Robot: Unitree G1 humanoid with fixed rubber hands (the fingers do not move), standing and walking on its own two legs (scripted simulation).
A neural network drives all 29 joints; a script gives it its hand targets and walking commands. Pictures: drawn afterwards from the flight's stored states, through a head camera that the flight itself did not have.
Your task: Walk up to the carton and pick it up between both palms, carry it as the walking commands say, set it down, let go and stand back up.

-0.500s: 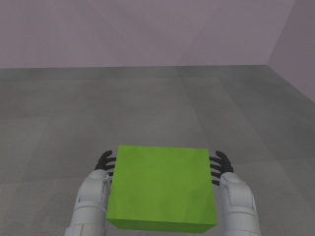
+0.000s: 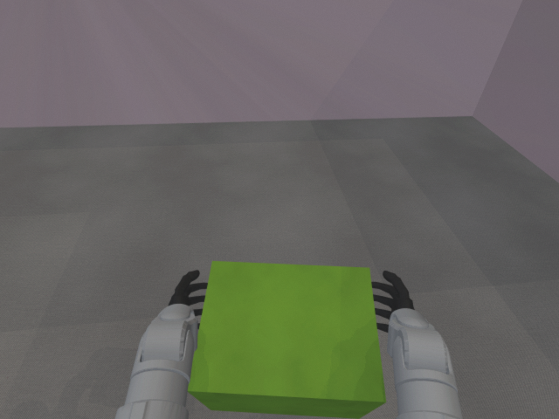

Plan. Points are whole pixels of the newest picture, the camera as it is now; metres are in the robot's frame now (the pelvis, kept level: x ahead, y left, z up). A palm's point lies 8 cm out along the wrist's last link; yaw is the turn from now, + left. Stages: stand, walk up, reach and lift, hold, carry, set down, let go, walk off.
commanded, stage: hold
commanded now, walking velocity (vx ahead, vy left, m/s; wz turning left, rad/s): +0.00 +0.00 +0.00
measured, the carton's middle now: (287, 341) +0.27 +0.00 -0.04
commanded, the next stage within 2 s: carry in 0.56 s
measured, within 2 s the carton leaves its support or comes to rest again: neither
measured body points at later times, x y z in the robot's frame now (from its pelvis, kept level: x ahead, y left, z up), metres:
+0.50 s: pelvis +0.00 +0.00 +0.00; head -0.05 +0.01 +0.45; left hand +0.29 +0.16 +0.02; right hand +0.28 -0.17 +0.03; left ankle +0.01 +0.13 -0.75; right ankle +0.01 -0.13 -0.75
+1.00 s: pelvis -0.04 +0.04 -0.04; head -0.08 +0.03 +0.41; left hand +0.24 +0.22 +0.03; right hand +0.26 -0.11 +0.03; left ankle +0.01 +0.13 -0.75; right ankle +0.01 -0.13 -0.75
